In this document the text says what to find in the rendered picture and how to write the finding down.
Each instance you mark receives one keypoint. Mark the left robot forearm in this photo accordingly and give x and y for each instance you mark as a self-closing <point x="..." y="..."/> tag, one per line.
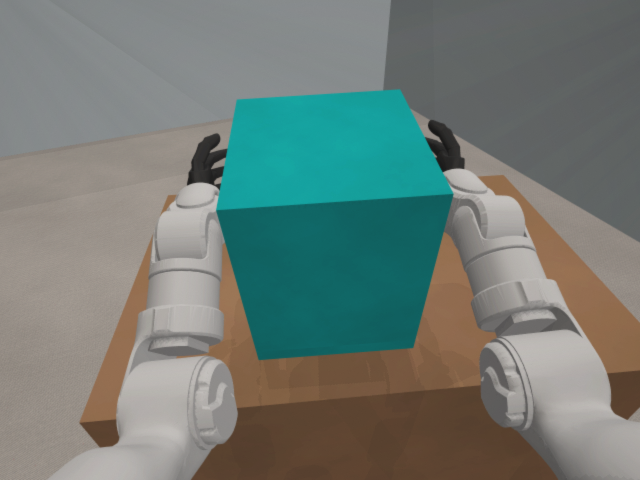
<point x="182" y="316"/>

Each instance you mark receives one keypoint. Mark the robot left hand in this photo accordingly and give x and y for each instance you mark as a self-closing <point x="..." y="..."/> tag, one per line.
<point x="203" y="161"/>

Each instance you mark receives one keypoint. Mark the robot right upper arm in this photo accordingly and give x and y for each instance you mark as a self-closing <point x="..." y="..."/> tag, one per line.
<point x="551" y="388"/>

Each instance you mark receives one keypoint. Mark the right robot forearm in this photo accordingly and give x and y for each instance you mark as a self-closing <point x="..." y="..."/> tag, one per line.
<point x="512" y="295"/>

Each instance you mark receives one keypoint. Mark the robot right hand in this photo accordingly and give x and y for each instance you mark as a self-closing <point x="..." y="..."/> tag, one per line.
<point x="447" y="152"/>

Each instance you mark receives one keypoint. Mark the pedestal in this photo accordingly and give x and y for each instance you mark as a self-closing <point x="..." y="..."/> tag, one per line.
<point x="403" y="414"/>

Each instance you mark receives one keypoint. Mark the carton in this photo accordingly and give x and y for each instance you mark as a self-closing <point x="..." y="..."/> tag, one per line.
<point x="332" y="208"/>

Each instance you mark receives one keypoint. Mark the robot left upper arm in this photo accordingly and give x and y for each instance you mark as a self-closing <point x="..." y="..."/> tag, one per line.
<point x="171" y="414"/>

